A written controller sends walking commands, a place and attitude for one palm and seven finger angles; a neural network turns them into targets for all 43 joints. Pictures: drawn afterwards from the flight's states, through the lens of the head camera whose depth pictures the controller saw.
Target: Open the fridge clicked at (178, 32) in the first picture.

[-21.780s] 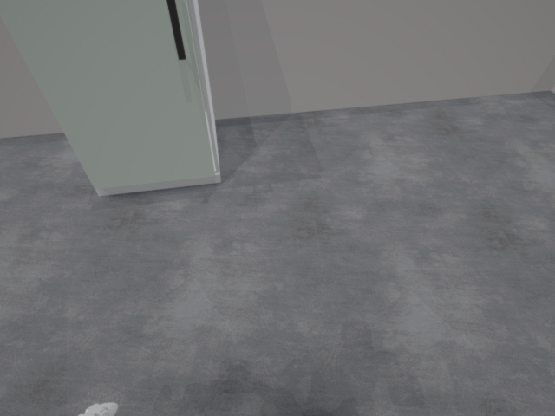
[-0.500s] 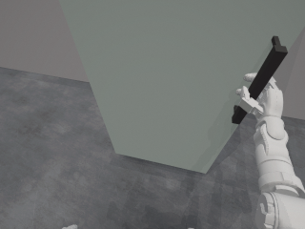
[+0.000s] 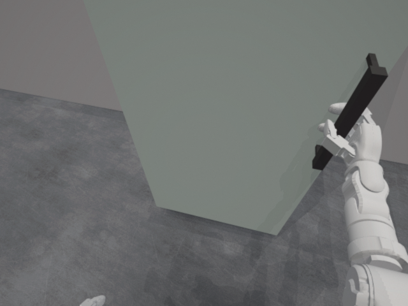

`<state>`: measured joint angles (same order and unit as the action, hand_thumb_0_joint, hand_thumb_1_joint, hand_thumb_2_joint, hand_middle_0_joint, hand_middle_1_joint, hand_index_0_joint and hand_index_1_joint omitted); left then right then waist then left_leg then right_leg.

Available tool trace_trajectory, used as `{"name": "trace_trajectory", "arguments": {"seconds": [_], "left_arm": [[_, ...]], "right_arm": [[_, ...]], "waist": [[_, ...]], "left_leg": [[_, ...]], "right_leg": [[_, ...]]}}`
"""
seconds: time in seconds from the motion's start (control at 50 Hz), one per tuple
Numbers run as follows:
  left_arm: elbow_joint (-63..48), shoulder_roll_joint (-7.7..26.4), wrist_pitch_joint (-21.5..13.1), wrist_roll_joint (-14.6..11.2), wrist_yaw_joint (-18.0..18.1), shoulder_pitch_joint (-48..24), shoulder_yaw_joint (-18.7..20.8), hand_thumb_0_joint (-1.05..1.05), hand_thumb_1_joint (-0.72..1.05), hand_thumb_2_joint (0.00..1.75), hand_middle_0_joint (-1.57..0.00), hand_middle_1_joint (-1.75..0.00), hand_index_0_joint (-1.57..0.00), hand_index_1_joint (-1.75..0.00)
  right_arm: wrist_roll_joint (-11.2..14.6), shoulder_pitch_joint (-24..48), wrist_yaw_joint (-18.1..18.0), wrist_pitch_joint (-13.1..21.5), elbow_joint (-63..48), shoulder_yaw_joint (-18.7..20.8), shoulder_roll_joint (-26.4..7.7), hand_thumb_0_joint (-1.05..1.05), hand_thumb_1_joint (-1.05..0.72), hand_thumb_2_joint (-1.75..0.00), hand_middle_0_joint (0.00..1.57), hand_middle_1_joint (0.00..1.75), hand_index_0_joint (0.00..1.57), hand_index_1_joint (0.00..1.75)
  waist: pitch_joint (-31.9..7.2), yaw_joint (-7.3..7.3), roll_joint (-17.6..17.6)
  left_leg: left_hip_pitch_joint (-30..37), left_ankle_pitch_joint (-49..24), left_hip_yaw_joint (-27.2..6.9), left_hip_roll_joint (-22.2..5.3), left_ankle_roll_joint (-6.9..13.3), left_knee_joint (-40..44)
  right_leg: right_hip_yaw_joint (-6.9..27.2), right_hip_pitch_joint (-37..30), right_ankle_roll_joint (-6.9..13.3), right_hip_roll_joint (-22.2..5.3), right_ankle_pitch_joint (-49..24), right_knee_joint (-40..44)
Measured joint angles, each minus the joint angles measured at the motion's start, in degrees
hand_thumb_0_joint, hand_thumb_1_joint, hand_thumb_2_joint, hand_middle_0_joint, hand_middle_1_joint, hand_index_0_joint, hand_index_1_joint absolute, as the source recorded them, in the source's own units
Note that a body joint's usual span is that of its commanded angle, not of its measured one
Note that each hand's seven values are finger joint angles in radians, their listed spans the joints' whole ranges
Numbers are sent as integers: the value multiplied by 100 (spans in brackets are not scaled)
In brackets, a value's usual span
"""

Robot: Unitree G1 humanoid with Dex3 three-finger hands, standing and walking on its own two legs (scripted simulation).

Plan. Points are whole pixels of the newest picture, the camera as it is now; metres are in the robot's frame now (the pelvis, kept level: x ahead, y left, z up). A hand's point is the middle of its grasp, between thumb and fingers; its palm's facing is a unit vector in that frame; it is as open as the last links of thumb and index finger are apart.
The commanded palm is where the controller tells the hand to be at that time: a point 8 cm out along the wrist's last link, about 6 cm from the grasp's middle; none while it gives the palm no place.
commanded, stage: grip the handle and tug to test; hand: right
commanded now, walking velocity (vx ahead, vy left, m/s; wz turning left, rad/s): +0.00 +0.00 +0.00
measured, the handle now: (340, 120) +0.49 -0.21 +0.11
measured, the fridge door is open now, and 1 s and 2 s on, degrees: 0 5 19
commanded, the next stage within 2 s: pull the door a little, standing still in 0.22 s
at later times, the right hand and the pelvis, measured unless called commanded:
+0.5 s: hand (329, 138) +0.44 -0.18 +0.11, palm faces +0.11 +0.99 +0.02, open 5.7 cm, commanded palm +0.38 -0.23 +0.11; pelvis +0.04 -0.01 +0.01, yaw +0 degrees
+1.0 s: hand (331, 157) +0.39 -0.17 +0.11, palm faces +0.04 +0.99 -0.16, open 6.5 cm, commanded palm +0.36 -0.23 +0.11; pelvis +0.13 -0.02 +0.04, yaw +3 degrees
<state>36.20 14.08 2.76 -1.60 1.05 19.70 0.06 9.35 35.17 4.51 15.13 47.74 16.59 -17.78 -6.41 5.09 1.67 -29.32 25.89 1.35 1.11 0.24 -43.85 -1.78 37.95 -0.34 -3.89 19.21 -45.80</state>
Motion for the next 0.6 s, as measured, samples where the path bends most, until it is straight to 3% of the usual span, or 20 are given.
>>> {"name": "trace_trajectory", "arguments": {"seconds": [0.28,0.48,0.6], "left_arm": [[-191,-16,-48,-40,-90,56,71,1,90,90,-20,-30,-20,-30],[-105,-55,-61,8,-42,-128,58,1,90,90,-20,-30,-20,-30],[-223,-97,-70,5,-84,-263,40,1,90,90,-20,-30,-20,-30]], "right_arm": [[193,-1125,-210,-474,-1534,-89,199,1,-76,-77,30,140,33,140],[66,-1261,-207,-573,-1883,-384,462,1,-73,-78,33,140,36,140],[116,-1529,-258,-667,-2140,-431,514,1,-73,-79,32,140,35,140]], "waist": [[-64,-8,20],[-77,-201,18],[-121,-219,51]], "left_leg": [[317,-17,-190,-12,-49,275],[508,-62,-48,-69,-56,348],[607,-120,-64,-74,-58,405]], "right_leg": [[-198,-380,35,-10,128,229],[-59,-524,49,77,198,317],[-77,-669,52,83,213,433]]}}
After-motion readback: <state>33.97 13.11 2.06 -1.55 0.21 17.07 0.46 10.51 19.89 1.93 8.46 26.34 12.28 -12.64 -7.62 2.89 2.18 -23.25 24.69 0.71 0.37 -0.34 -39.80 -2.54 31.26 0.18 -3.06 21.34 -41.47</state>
